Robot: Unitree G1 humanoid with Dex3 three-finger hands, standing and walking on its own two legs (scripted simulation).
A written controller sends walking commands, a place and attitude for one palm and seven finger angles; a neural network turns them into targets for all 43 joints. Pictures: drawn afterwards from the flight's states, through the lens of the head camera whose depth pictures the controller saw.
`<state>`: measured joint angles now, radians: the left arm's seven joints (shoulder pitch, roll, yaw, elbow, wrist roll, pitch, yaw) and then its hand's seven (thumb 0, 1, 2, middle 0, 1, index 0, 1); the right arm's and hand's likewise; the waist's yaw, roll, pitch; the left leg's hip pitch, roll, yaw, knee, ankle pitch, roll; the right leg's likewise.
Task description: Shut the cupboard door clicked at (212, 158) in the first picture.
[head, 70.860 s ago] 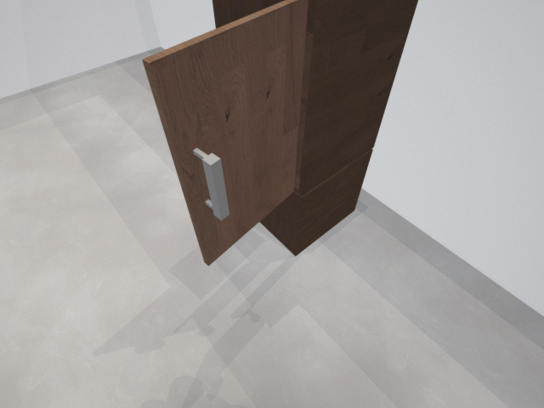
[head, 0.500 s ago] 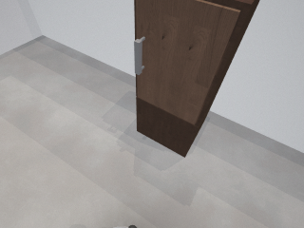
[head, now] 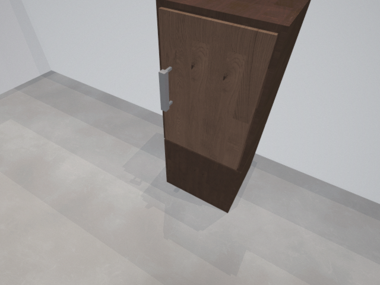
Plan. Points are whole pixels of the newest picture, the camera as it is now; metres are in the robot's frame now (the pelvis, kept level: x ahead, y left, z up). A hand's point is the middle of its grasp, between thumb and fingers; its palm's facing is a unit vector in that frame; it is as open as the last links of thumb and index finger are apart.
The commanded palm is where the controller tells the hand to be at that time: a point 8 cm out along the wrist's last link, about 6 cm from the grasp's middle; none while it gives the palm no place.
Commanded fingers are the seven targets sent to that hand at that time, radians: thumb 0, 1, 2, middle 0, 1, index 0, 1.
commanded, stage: let the arm hang, fingers relaxed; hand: left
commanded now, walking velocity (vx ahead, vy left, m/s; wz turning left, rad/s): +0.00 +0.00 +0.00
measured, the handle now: (167, 89) +0.81 +0.13 -0.03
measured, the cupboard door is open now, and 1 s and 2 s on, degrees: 0 0 0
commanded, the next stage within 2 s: look to check the result in 0.08 s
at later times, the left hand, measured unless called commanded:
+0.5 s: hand out of the picture -0.06 +0.16 -0.17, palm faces +0.03 -0.98 -0.18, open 7.4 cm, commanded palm none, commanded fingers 0.00 0.90 0.90 -0.20 -0.30 -0.20 -0.30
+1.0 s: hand out of the picture -0.03 +0.15 -0.18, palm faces +0.03 -0.99 -0.17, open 7.4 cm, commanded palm none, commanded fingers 0.00 0.90 0.90 -0.20 -0.30 -0.20 -0.30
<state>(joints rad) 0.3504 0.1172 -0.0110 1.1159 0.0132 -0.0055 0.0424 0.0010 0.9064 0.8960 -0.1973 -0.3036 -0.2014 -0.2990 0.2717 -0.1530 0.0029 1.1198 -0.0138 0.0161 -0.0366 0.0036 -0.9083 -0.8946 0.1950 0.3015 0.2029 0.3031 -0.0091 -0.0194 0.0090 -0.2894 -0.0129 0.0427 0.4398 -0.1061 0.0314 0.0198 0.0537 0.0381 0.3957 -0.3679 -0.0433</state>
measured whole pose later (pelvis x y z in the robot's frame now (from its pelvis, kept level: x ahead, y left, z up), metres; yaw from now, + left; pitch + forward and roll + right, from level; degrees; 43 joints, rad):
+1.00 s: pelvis +0.02 -0.01 +0.00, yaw -1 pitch -2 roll +1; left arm 0.38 0.11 0.00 1.14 0.01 0.00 0.05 0.00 0.91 0.90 -0.20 -0.30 -0.20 -0.30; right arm 0.26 -0.14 0.01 1.13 -0.01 0.01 -0.05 0.00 -0.91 -0.89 0.19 0.30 0.20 0.30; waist 0.00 -0.02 0.05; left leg -0.26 -0.01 0.06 0.45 -0.14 0.02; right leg 0.06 0.05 0.05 0.36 -0.38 -0.05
